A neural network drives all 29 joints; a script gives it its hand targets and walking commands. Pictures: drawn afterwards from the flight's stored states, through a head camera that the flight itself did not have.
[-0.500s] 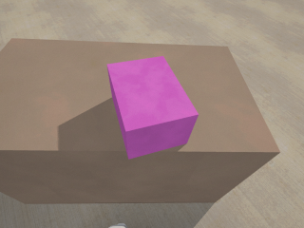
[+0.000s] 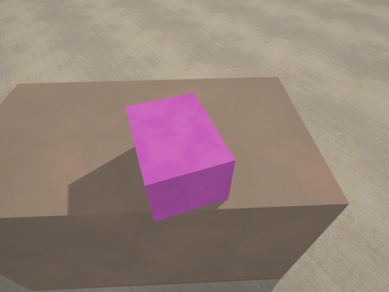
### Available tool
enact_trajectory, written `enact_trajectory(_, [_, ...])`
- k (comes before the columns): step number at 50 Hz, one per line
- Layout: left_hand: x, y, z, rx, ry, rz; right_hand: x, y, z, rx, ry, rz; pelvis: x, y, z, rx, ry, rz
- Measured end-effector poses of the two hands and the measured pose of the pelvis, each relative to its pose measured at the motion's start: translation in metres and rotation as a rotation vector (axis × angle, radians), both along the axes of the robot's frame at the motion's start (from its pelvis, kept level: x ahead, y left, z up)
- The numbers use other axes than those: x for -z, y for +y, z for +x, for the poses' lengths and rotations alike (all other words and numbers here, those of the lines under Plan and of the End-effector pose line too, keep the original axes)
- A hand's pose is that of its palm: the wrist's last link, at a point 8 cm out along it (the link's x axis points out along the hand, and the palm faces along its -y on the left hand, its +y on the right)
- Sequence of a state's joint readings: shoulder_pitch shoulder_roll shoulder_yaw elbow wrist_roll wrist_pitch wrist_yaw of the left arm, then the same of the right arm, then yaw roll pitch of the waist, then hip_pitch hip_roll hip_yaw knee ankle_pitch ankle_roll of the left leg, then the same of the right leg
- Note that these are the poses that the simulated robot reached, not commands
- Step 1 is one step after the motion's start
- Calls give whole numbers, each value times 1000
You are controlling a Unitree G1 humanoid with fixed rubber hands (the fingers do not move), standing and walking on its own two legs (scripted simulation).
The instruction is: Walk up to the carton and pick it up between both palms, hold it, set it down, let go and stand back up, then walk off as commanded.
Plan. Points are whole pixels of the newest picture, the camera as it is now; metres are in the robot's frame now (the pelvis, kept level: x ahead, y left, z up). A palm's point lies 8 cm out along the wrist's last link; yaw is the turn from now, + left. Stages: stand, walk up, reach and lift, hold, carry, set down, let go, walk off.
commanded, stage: walk up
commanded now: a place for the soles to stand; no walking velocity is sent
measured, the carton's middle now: (175, 151) +0.48 +0.06 +0.00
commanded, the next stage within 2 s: reach and lift in 0.84 s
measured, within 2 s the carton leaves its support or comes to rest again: neither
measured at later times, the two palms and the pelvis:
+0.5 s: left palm out of the picture +0.10 +0.33 -0.08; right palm out of the picture +0.08 -0.31 -0.09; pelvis +0.01 +0.00 +0.00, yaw +0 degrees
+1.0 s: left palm out of the picture +0.12 +0.32 -0.09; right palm out of the picture +0.11 -0.31 -0.10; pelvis +0.01 +0.00 +0.00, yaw +0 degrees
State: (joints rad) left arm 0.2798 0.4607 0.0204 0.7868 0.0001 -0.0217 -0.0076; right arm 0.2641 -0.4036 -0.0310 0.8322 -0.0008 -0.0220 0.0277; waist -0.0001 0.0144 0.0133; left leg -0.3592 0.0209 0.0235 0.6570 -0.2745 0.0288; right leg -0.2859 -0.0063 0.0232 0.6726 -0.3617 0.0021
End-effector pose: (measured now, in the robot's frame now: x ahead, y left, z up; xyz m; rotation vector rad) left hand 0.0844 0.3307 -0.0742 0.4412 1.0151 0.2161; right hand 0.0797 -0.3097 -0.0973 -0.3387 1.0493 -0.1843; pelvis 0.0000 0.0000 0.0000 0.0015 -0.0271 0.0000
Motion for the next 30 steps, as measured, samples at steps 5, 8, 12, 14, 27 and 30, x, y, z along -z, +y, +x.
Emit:
enact_trajectory(5, [1,-1,3,7,1,-3,2,-1,-3,3,22,-3,0,0,1,0,2,0])
enact_trajectory(8, [3,-2,3,8,14,-6,2,-2,-6,4,42,-8,0,0,2,0,3,0])
enact_trajectory(12, [6,-3,3,10,31,-12,3,-3,-7,5,63,-13,0,0,4,0,6,0])
enact_trajectory(14, [8,-4,4,10,35,-15,2,-4,-6,5,67,-16,0,0,6,0,8,1])
enact_trajectory(27, [9,-5,12,15,4,-29,-5,-4,6,-5,30,-33,0,0,6,0,9,0])
enact_trajectory(30, [9,-5,14,15,-1,-29,-6,-4,7,-6,25,-33,0,0,7,0,10,0])
